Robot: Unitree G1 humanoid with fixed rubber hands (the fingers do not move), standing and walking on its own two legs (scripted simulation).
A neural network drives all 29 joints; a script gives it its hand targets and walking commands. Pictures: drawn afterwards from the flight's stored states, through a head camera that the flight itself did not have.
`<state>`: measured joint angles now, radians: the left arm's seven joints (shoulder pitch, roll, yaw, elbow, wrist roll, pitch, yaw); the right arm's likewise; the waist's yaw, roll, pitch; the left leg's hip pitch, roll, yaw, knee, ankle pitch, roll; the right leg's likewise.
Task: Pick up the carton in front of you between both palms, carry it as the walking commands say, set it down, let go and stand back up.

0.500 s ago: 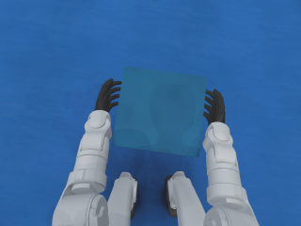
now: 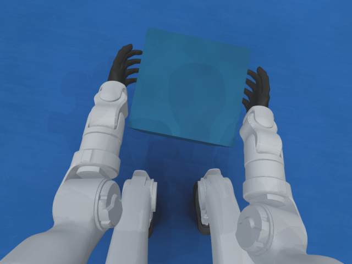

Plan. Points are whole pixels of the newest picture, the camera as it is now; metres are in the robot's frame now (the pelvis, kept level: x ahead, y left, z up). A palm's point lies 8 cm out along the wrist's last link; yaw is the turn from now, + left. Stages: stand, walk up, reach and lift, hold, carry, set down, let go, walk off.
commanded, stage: set down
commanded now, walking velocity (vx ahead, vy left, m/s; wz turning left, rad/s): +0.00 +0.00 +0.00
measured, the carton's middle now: (185, 99) +0.48 -0.02 -0.18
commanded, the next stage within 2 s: none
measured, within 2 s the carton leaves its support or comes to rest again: rests again in 1.36 s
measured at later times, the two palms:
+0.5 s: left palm (131, 86) +0.53 +0.13 -0.25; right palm (232, 112) +0.46 -0.16 -0.25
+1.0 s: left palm (136, 91) +0.54 +0.12 -0.31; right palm (230, 109) +0.48 -0.17 -0.29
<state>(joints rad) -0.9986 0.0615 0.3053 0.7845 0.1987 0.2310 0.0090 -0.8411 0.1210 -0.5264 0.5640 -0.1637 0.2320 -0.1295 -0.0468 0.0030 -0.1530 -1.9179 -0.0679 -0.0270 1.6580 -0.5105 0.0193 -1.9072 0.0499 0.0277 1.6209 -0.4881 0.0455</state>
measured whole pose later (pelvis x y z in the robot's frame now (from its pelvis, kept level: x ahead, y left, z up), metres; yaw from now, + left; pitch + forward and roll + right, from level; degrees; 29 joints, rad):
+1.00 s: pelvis -0.02 +0.01 -0.15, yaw -3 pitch +41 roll -5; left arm -1.44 0.32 0.06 1.12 0.07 0.21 0.05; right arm -1.25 -0.02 -0.53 0.85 -0.02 0.20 -0.17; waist -0.09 -0.05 0.18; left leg -2.32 -0.06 -0.02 2.19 -0.59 0.04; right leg -2.29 0.09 0.01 2.12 -0.55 0.09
